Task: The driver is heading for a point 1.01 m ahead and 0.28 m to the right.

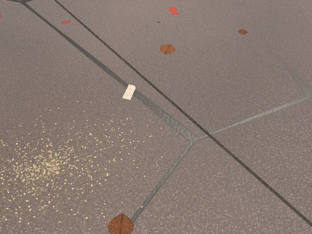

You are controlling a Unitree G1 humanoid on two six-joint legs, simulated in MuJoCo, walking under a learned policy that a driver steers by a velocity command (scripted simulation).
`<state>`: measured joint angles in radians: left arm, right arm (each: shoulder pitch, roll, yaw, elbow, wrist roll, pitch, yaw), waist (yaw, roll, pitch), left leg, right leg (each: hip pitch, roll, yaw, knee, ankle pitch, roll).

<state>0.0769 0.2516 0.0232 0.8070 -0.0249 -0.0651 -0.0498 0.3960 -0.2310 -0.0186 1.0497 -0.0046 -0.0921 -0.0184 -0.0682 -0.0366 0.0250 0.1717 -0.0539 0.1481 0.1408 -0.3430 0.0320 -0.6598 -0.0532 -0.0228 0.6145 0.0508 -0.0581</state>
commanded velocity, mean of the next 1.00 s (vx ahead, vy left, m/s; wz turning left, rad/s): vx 0.49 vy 0.00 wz -0.55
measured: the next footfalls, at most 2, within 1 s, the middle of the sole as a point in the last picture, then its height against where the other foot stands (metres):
right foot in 0.08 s outside the picture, level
left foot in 0.56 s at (139, 216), level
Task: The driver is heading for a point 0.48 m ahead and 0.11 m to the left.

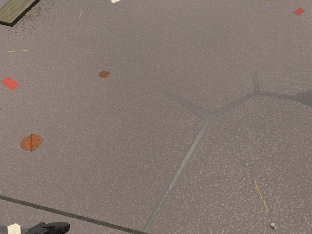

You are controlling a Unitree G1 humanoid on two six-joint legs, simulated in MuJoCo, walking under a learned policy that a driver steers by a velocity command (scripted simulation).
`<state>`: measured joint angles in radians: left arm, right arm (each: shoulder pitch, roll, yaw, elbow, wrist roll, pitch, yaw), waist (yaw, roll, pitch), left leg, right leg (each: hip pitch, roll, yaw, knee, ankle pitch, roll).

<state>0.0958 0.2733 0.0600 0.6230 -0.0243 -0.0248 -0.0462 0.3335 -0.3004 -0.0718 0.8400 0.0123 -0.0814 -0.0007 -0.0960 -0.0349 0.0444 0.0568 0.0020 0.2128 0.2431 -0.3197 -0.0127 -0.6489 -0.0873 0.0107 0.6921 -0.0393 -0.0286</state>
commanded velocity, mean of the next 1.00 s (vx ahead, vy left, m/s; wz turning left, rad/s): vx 0.35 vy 0.00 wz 0.11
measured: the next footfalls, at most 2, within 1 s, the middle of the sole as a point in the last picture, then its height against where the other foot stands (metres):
right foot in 0.08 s outside the picture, level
left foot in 0.62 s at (126, 220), level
